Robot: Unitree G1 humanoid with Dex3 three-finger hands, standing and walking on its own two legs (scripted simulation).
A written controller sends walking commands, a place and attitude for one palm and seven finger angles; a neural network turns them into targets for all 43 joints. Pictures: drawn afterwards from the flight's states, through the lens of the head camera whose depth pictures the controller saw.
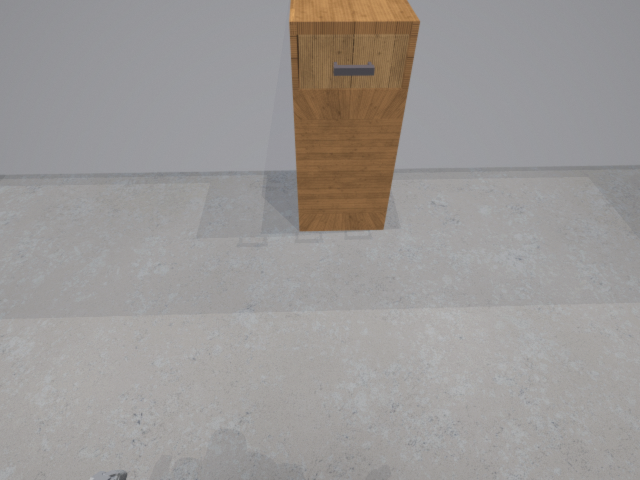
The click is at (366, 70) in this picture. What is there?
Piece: drawer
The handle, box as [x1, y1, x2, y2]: [333, 62, 374, 75]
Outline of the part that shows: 334,62 334,75 373,75 374,67 370,62 368,62 367,65 337,65 336,62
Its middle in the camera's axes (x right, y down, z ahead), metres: +0.10 -0.53 +1.19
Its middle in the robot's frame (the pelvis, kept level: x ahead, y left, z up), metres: +1.25 -0.04 -0.02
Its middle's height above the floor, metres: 0.75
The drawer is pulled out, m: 0.00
